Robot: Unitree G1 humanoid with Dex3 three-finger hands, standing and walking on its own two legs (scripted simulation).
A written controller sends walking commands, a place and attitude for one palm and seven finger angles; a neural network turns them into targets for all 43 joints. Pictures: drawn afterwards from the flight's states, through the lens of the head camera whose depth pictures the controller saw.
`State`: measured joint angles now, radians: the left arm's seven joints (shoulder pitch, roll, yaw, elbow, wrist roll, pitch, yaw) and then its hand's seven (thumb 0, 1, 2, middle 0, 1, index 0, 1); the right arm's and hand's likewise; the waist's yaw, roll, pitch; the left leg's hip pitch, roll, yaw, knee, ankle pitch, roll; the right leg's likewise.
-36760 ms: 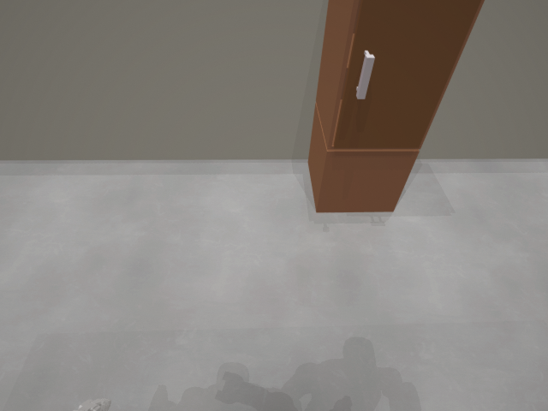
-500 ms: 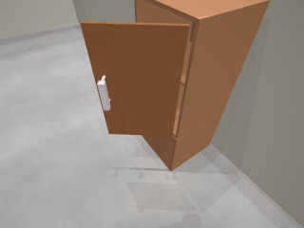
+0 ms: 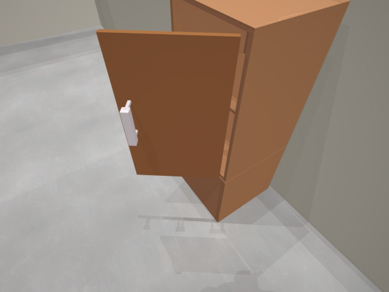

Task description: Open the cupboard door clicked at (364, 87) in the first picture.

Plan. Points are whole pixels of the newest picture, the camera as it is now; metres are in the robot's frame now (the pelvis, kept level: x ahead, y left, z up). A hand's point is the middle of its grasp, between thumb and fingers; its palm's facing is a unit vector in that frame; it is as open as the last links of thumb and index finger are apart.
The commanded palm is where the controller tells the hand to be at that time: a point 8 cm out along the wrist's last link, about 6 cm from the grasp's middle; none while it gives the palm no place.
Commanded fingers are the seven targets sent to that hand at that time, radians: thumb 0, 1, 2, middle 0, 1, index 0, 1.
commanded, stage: shuffle to correct the standing spot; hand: left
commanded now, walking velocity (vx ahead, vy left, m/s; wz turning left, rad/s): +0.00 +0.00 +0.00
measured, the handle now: (131, 123) +0.60 +0.24 -0.03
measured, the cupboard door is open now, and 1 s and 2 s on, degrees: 53 53 53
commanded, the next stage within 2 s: come to a stop and stand still in 0.20 s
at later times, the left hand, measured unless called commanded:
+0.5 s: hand out of the picture +0.01 +0.17 -0.19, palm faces +0.07 -0.98 -0.16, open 7.4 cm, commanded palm none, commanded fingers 0.00 0.90 0.90 -0.20 -0.30 -0.20 -0.30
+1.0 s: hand out of the picture +0.07 +0.18 -0.17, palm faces +0.04 -0.97 -0.25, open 7.4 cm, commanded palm none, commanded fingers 0.00 0.90 0.90 -0.20 -0.30 -0.20 -0.30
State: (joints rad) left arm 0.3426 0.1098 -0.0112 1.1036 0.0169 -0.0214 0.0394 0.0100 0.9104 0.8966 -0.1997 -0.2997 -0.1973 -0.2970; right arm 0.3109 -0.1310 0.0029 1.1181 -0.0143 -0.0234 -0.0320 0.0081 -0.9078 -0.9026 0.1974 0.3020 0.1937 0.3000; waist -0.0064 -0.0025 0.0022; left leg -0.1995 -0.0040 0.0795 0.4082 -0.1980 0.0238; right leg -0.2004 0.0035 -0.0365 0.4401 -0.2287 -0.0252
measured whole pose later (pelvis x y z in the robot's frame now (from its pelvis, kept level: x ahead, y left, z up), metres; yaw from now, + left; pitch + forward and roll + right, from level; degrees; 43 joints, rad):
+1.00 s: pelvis +0.00 -0.02 -0.01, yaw +2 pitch -3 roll +0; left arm 0.27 0.20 0.01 0.94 0.02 -0.01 0.04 0.01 0.90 0.90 -0.20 -0.30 -0.20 -0.30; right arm 0.26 -0.22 -0.05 0.99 -0.02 0.01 -0.03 0.01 -0.91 -0.90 0.20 0.30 0.19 0.30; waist -0.02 -0.01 -0.02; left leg -0.23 0.02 0.04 0.57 -0.28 0.00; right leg -0.20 0.02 -0.08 0.56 -0.31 -0.05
